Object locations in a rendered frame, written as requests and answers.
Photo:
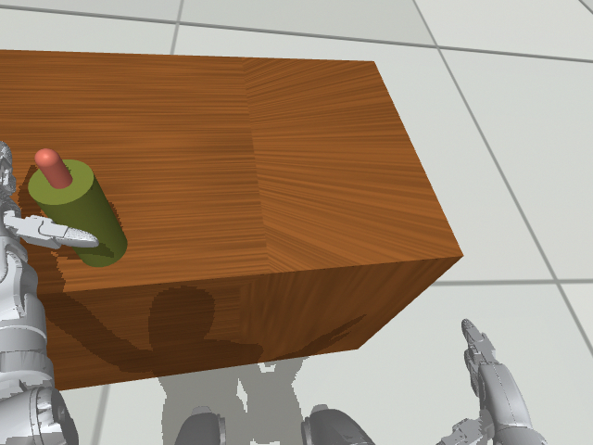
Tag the bottle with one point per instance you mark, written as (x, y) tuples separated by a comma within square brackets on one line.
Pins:
[(69, 194)]

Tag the right robot hand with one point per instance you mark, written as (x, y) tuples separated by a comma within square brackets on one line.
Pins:
[(501, 402)]

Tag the left robot hand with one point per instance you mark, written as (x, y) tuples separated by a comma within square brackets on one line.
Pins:
[(35, 230)]

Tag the right robot arm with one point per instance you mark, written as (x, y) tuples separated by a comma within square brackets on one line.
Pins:
[(518, 436)]

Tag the left robot arm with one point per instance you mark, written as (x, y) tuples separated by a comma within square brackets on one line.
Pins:
[(32, 410)]

